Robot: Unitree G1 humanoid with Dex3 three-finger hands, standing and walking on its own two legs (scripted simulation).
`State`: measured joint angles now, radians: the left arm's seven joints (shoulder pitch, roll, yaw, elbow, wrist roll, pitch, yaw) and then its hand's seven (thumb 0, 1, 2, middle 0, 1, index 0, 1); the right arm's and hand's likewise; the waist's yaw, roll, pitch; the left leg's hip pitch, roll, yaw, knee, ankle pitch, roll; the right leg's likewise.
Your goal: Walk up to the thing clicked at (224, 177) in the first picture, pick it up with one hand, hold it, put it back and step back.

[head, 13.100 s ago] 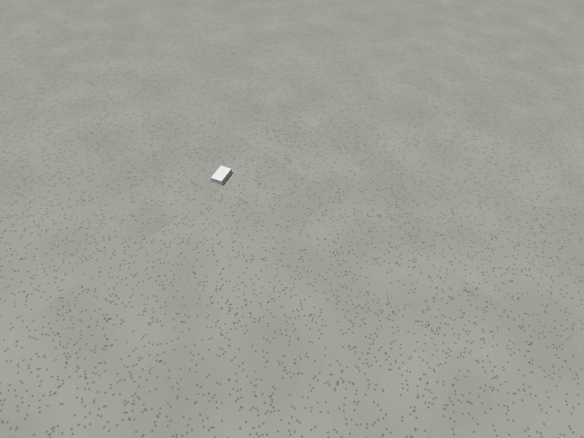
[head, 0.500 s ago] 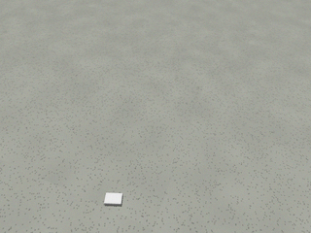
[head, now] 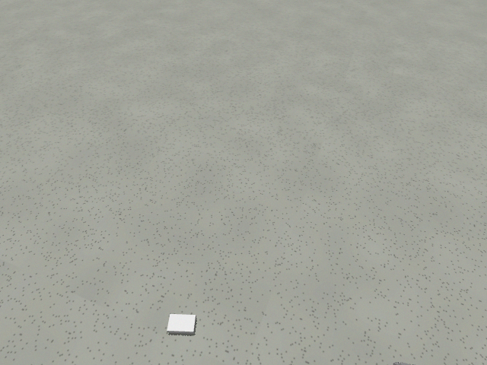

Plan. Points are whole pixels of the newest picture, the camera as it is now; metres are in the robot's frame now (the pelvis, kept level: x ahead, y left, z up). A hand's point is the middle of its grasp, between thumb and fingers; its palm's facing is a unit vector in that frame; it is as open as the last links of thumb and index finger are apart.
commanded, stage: walk up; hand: left
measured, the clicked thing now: (182, 323) +0.40 +0.24 -0.77
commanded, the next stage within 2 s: stand in 0.76 s
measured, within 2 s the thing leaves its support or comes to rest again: neither
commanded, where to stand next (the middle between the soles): +0.02 -0.01 m, yaw +1 degrees
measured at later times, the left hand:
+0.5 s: hand out of the picture +0.08 +0.24 -0.16, palm faces -0.01 -0.95 -0.33, open 7.4 cm
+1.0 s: hand out of the picture +0.07 +0.25 -0.15, palm faces -0.03 -0.94 -0.34, open 7.4 cm
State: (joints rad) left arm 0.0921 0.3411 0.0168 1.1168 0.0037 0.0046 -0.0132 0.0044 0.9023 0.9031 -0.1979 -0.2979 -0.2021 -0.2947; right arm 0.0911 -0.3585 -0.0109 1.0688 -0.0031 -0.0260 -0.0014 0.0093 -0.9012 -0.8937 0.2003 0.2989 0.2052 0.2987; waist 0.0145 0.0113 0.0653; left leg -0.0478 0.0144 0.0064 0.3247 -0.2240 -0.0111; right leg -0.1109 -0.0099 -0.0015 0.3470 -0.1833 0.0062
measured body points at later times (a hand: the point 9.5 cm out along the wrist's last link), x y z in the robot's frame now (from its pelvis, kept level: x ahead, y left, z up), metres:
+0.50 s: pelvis -0.01 -0.01 +0.00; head +0.00 -0.01 +0.45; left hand +0.08 +0.29 -0.13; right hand +0.06 -0.31 -0.13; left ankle -0.03 +0.13 -0.75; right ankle +0.01 -0.12 -0.75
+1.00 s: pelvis -0.01 +0.00 +0.00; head +0.00 +0.00 +0.45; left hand +0.07 +0.30 -0.13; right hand +0.06 -0.30 -0.13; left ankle -0.03 +0.13 -0.75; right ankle +0.01 -0.12 -0.75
